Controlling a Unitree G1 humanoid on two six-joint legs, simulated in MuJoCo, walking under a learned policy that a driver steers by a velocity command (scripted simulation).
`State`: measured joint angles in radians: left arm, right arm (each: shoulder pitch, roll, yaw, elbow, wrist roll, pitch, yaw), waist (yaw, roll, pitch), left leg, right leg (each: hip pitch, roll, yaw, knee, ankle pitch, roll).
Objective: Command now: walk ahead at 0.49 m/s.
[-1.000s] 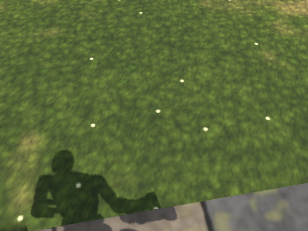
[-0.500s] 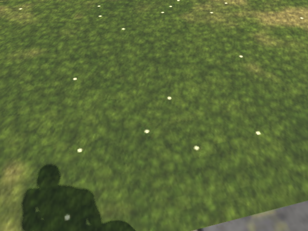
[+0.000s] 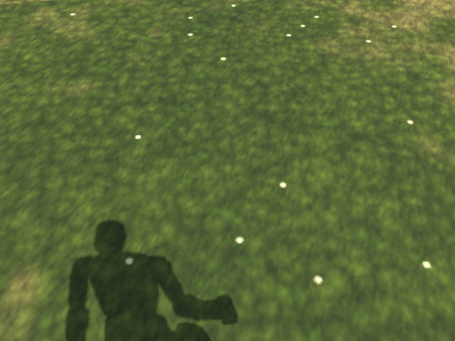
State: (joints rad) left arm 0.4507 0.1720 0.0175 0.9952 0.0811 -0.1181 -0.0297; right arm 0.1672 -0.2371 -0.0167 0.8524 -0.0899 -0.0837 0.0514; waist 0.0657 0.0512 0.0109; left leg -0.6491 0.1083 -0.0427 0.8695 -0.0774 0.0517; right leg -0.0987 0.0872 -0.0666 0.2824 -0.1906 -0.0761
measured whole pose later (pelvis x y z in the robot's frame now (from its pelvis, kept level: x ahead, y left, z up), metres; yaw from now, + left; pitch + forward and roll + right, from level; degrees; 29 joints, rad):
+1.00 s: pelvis +0.54 +0.14 -0.19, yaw +29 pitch +4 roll -4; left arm 0.35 0.29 0.09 0.92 -0.03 -0.06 0.02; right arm 0.06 -0.26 -0.07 0.66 0.02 -0.02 0.03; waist 0.07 0.01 -0.03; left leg -0.60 0.06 0.00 0.66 -0.15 0.07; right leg -0.02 -0.05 -0.21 0.40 -0.41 0.07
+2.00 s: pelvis +0.78 +0.35 -0.18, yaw +2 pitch +3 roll +0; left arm 0.15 0.30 0.10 0.64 -0.02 0.05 0.04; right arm 0.15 -0.26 -0.07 0.77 -0.03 -0.01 -0.02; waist 0.01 -0.04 0.02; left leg -0.36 -0.02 -0.06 0.54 -0.23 0.00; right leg -0.51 0.15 0.19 0.77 -0.40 -0.01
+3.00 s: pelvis +0.85 +0.30 -0.19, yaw -17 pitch +1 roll -1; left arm 0.16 0.26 0.05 0.68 0.01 0.02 0.03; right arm 0.14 -0.28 -0.06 0.68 0.01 0.00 0.00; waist 0.00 -0.01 0.03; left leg -0.37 -0.02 -0.07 0.60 -0.25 0.00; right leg -0.26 0.06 0.04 0.63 -0.39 -0.01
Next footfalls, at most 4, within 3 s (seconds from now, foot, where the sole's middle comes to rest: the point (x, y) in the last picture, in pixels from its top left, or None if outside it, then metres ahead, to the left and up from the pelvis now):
0.20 left None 0.18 0.12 -0.78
0.58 right None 0.52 -0.04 -0.95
1.02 left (158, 318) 0.63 0.32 -0.95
1.52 right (187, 249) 0.90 0.26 -0.95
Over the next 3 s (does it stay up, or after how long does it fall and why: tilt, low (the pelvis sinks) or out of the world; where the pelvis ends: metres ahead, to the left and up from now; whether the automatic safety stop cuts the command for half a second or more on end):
stays up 0.85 0.30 -0.19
